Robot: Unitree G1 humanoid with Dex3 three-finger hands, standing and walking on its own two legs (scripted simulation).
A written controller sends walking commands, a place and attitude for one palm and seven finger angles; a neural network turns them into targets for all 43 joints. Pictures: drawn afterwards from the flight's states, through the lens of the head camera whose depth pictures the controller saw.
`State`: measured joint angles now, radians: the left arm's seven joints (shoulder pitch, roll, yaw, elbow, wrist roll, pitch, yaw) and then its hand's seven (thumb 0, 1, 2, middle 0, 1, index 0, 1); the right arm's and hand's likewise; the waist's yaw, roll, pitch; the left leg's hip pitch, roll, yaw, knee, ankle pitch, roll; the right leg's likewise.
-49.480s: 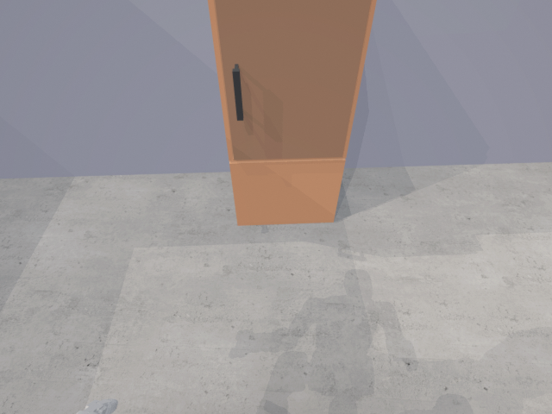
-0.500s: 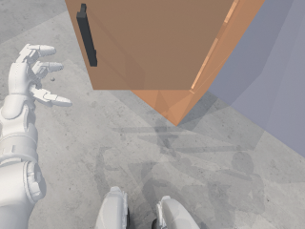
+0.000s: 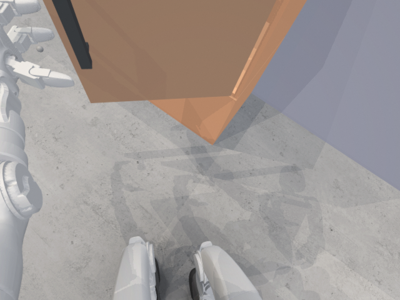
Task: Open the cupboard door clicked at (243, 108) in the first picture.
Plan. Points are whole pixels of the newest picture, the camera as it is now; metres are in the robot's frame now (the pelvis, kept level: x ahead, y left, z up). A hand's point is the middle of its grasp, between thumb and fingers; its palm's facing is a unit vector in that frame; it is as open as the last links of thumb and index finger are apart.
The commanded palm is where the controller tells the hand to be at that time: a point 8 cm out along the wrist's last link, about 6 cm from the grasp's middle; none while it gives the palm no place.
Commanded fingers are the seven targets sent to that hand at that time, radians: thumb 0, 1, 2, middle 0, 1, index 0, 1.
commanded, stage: move the hooked fingers beside the handle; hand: left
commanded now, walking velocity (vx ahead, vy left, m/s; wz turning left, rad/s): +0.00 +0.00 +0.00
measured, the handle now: (74, 23) +0.61 +0.18 +0.08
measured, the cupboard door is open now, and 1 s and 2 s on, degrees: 44 44 44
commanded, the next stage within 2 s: slide the fingers in behind the handle in 0.88 s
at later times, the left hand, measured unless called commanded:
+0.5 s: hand (39, 48) +0.55 +0.23 +0.08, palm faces +0.05 -1.00 -0.02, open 14.0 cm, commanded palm +0.54 +0.25 +0.06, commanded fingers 0.00 -0.50 0.30 -0.30 -1.20 -0.30 -1.20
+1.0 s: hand (38, 52) +0.55 +0.23 +0.07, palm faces +0.07 -1.00 +0.00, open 14.0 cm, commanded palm +0.54 +0.25 +0.07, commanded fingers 0.00 -0.50 0.30 -0.30 -1.20 -0.30 -1.20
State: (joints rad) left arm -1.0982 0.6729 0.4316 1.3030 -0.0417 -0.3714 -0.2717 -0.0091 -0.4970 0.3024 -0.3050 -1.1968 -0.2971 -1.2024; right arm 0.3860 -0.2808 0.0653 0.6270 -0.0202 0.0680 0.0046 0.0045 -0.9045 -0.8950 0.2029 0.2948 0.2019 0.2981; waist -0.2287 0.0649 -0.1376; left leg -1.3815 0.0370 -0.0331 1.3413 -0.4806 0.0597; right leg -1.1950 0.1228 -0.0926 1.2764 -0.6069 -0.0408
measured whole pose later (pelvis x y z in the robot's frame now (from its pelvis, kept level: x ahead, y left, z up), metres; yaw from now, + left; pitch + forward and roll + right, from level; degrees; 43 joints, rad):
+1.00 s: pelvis +0.00 +0.00 +0.00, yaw +0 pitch +30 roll -7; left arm -1.04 0.66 0.45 1.25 -0.05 -0.39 -0.27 -0.01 -0.50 0.30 -0.31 -1.20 -0.30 -1.20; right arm 0.38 -0.27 0.07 0.62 -0.02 0.08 0.02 0.00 -0.90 -0.89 0.20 0.29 0.20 0.30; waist -0.22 0.06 -0.14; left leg -1.38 0.04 -0.04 1.34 -0.49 0.06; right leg -1.19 0.13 -0.09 1.27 -0.61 -0.04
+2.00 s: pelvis +0.01 +0.00 +0.01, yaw +1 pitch +28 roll -6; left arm -1.02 0.47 0.36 1.25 -0.03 -0.42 -0.09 -0.01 -0.50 0.30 -0.31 -1.20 -0.30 -1.20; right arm 0.40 -0.26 0.04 0.63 -0.05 0.09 0.06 0.00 -0.91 -0.90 0.20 0.29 0.20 0.30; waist -0.22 0.07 -0.16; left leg -1.33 0.03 -0.02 1.31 -0.48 0.05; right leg -1.15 0.12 -0.08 1.26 -0.61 -0.05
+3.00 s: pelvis +0.01 +0.00 +0.01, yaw +1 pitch +29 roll -6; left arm -1.03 0.44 0.33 1.25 -0.02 -0.44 -0.04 -0.01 -0.05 0.49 -0.33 -1.24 -0.32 -1.25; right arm 0.39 -0.26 0.02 0.64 -0.05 0.09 0.07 0.00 -0.91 -0.90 0.20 0.29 0.20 0.30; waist -0.21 0.08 -0.17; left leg -1.33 0.02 -0.02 1.31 -0.49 0.05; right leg -1.15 0.11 -0.08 1.26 -0.62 -0.05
